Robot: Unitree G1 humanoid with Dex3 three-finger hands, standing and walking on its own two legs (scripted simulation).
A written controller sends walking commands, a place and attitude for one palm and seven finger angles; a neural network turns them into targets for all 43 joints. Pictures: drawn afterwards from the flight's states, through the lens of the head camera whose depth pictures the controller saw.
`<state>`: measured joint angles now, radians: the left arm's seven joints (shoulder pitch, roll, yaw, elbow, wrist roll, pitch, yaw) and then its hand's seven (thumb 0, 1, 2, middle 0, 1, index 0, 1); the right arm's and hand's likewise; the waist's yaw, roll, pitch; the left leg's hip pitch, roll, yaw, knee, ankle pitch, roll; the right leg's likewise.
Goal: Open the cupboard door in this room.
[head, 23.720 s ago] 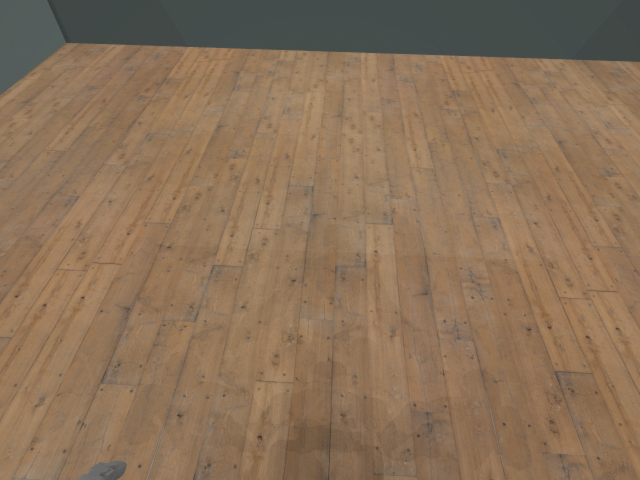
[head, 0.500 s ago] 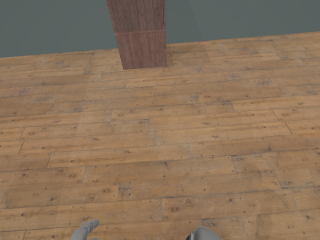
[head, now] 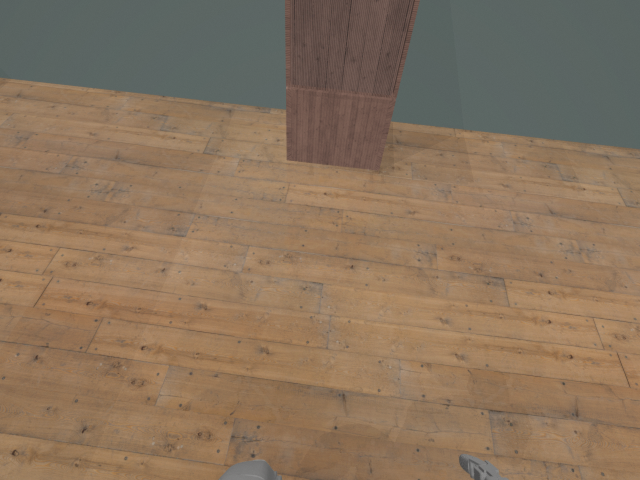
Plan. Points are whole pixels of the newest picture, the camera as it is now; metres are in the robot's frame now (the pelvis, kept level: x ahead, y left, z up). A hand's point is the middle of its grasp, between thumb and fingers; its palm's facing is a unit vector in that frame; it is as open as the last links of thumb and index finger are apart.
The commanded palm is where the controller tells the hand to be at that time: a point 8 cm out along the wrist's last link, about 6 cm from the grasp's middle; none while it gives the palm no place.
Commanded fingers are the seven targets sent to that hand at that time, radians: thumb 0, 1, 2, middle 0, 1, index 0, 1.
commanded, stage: turn or walk to find it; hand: left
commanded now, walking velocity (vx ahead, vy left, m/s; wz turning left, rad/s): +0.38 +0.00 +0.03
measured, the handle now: out of the picture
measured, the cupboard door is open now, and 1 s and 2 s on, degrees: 0 0 0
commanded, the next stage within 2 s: stand and wait in 0.40 s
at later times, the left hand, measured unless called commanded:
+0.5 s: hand (266, 320) +0.37 +0.13 -0.15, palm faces -0.05 -0.97 -0.24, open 7.4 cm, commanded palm none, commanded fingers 0.00 0.90 0.90 -0.20 -0.30 -0.20 -0.30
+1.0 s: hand (257, 350) +0.33 +0.14 -0.18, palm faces +0.12 -0.99 -0.12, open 7.4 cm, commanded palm none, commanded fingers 0.00 0.90 0.90 -0.20 -0.30 -0.20 -0.30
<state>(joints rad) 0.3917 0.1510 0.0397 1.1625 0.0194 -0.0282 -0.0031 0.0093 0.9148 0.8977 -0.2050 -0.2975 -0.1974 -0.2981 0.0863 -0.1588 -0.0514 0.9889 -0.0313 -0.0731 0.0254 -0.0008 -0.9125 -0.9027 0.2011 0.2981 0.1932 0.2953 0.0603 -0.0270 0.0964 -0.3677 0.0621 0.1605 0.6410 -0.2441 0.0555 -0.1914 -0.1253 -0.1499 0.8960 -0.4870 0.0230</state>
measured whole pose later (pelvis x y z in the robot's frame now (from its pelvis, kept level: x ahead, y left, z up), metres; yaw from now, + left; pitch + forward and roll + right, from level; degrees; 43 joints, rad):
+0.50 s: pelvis +0.23 -0.05 -0.01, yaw -1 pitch -1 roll +1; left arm 0.07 0.18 0.05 0.97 0.02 -0.07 -0.02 0.01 0.91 0.90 -0.20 -0.30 -0.19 -0.30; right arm 0.40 -0.15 -0.06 1.16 -0.01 -0.04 0.00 0.00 -0.91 -0.90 0.20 0.30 0.20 0.30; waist -0.04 0.03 0.11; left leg -0.11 0.07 0.09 0.84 -0.52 -0.02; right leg -0.45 -0.08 -0.15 0.67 -0.18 -0.05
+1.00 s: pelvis +0.38 -0.02 +0.01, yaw +1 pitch -2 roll -2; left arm 0.34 0.15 0.03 1.17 0.02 -0.01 0.02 0.01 0.92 0.90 -0.20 -0.30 -0.20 -0.30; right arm 0.11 -0.14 -0.02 1.04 -0.02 -0.05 -0.01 0.00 -0.91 -0.90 0.20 0.30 0.19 0.30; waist 0.06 -0.04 0.06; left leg -0.28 0.05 0.16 0.56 -0.26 0.06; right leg -0.22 -0.07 -0.13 0.78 -0.51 0.03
